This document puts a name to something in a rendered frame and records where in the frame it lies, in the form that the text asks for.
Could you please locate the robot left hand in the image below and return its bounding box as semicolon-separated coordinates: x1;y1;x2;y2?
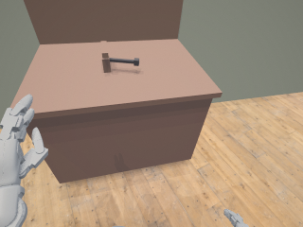
0;94;48;187

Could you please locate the left robot forearm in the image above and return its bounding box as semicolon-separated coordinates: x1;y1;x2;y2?
0;184;27;227

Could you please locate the counter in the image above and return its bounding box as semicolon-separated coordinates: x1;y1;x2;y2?
10;0;223;183

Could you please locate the robot right hand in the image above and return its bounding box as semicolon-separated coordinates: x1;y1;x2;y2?
223;209;249;227

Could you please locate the tap lever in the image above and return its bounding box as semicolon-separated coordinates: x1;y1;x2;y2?
109;58;139;66

